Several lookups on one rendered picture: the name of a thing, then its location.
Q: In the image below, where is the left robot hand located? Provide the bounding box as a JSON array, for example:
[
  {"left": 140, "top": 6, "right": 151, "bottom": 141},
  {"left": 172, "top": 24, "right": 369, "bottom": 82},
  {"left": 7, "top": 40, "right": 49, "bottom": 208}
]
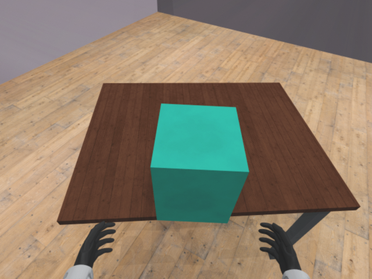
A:
[{"left": 74, "top": 221, "right": 116, "bottom": 268}]

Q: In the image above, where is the table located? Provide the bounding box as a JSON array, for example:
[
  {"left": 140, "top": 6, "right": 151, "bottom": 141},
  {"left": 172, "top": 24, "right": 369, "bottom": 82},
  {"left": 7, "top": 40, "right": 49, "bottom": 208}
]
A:
[{"left": 57, "top": 83, "right": 360, "bottom": 259}]

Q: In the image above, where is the robot left forearm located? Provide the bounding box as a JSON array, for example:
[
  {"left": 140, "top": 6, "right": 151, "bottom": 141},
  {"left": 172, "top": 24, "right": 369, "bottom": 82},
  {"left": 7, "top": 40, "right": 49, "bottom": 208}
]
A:
[{"left": 63, "top": 264, "right": 94, "bottom": 279}]

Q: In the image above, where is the carton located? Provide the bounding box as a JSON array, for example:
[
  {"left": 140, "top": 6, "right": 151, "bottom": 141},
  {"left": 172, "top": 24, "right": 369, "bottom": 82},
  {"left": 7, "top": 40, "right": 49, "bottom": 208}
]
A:
[{"left": 151, "top": 103, "right": 249, "bottom": 223}]

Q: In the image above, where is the right robot hand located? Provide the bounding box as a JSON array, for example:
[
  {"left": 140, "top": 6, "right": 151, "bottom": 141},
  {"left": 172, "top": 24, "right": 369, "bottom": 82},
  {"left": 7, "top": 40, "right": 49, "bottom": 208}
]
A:
[{"left": 259, "top": 223, "right": 301, "bottom": 274}]

